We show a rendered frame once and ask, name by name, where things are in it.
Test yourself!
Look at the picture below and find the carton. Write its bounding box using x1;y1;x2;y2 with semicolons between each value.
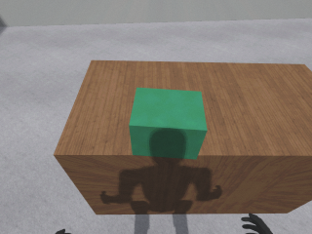
129;87;208;160

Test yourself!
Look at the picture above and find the robot right hand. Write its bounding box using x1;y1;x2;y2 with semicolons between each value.
241;213;273;234

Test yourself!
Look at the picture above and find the pedestal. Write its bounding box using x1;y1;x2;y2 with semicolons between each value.
54;59;312;215

